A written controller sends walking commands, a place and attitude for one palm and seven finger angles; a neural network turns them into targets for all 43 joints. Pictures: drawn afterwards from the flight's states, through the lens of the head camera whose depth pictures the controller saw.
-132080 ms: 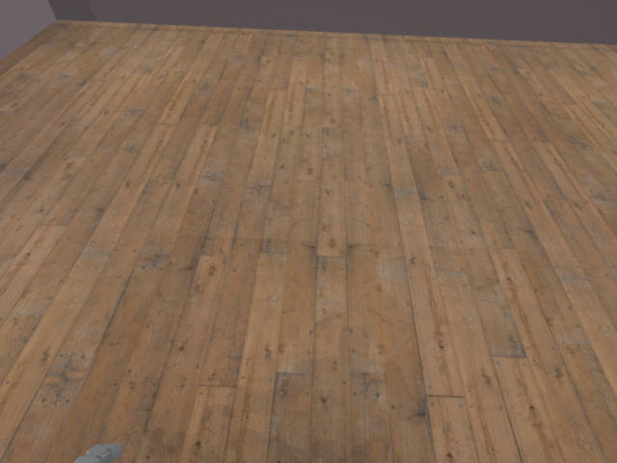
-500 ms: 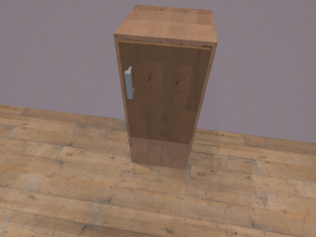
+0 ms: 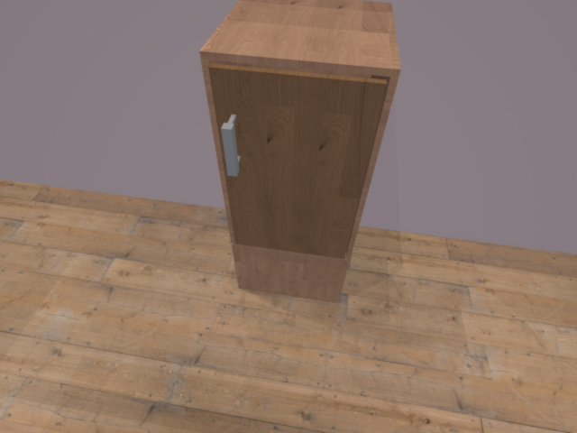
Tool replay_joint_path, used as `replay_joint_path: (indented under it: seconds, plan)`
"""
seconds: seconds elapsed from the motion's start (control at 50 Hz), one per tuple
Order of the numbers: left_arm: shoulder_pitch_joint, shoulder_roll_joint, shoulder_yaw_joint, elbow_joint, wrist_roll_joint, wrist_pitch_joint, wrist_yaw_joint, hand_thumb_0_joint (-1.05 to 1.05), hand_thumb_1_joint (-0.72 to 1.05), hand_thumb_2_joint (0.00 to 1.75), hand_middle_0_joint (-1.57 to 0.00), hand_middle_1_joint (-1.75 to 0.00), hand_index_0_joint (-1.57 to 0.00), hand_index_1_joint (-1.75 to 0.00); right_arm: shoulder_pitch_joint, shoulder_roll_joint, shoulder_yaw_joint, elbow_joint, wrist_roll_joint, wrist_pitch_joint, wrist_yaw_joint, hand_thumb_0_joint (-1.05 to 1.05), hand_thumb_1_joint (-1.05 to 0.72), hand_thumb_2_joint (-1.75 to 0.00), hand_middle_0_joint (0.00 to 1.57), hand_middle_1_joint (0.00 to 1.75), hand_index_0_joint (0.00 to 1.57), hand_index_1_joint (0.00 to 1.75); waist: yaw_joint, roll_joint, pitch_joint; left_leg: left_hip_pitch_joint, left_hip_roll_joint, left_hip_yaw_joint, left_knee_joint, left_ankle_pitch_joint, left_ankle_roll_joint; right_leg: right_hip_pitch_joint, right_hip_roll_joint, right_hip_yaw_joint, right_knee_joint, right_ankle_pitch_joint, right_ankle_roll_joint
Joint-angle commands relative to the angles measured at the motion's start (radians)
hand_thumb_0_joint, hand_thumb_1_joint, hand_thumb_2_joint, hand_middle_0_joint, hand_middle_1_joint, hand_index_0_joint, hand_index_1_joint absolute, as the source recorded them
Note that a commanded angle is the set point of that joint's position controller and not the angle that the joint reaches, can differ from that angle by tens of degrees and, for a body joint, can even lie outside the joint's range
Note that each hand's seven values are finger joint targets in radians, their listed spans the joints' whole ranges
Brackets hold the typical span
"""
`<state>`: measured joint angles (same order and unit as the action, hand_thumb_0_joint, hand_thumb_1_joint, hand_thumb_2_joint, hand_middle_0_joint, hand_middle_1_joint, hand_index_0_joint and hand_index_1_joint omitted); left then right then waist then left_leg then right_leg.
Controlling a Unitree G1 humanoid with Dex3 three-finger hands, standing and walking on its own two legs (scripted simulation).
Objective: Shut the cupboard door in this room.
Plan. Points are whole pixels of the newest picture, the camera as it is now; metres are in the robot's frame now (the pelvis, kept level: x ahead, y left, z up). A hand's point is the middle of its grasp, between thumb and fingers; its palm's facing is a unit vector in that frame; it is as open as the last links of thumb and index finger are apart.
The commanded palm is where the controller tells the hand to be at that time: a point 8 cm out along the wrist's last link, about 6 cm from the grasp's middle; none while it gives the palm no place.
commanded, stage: look to check the result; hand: left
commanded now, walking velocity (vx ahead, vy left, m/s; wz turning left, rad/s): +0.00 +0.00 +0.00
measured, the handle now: (233, 145) +0.71 +0.17 -0.02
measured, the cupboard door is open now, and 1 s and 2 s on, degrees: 0 0 0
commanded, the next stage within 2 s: stand and wait in 0.34 s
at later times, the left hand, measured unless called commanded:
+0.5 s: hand out of the picture -0.01 +0.15 -0.18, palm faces +0.05 -0.99 -0.16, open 7.4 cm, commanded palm none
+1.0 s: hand out of the picture -0.01 +0.15 -0.18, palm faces +0.04 -0.99 -0.16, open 7.4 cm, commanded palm none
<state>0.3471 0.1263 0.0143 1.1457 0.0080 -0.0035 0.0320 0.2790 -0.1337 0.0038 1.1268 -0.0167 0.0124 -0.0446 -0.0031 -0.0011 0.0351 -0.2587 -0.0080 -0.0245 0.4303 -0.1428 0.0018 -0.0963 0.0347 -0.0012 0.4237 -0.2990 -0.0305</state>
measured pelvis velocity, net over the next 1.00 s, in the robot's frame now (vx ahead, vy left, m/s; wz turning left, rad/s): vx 0.01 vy -0.01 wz -0.01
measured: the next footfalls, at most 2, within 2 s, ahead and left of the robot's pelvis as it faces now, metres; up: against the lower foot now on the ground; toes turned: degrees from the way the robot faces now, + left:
none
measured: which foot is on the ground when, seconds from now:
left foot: down 0.00-1.00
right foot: down 0.00-1.00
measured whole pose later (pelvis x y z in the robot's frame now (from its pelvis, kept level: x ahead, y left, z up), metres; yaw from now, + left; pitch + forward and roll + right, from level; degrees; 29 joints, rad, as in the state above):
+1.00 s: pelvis +0.01 -0.01 +0.00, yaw -1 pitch -2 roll +0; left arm 0.34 0.13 0.01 1.14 0.01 -0.01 0.03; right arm 0.27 -0.14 0.01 1.14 -0.01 0.01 -0.04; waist 0.00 -0.01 0.04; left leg -0.22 0.00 -0.02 0.41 -0.16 -0.01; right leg -0.05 0.04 0.01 0.39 -0.30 -0.04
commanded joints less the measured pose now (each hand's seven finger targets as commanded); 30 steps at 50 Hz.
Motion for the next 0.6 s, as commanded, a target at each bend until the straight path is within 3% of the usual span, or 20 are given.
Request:
replay_joint_path:
  seconds: [0.0, 0.08, 0.58]
  plan:
    - [0.085, 0.094, 0.008, -0.013, 0.002, -0.009, 0.011, 0.0, 0.9, 0.9, -0.2, -0.3, -0.2, -0.3, 0.05, -0.098, -0.017, -0.027, 0.007, -0.011, -0.001, 0.0, -0.9, -0.9, 0.2, 0.3, 0.2, 0.3, -0.002, -0.016, 0.054, 0.097, 0.086, -0.069, -0.04, 0.099, 0.03, -0.14, -0.113, 0.091, -0.128, 0.107, -0.015]
    - [0.081, 0.094, 0.007, -0.009, 0.001, -0.007, 0.009, 0.0, 0.9, 0.9, -0.2, -0.3, -0.2, -0.3, 0.041, -0.096, -0.014, -0.024, 0.005, -0.011, -0.001, 0.0, -0.9, -0.9, 0.2, 0.3, 0.2, 0.3, -0.002, 0.011, 0.061, 0.093, 0.085, -0.066, -0.05, 0.078, 0.027, -0.133, -0.116, 0.093, -0.134, 0.095, -0.015]
    - [0.076, 0.098, 0.009, -0.015, -0.001, -0.008, 0.009, 0.0, 0.9, 0.9, -0.2, -0.3, -0.2, -0.3, 0.045, -0.102, -0.012, -0.017, 0.004, -0.014, -0.004, 0.0, -0.9, -0.9, 0.2, 0.3, 0.2, 0.3, 0.003, -0.004, 0.058, 0.106, 0.089, -0.062, -0.048, 0.107, 0.026, -0.1, -0.114, 0.091, -0.141, 0.137, -0.015]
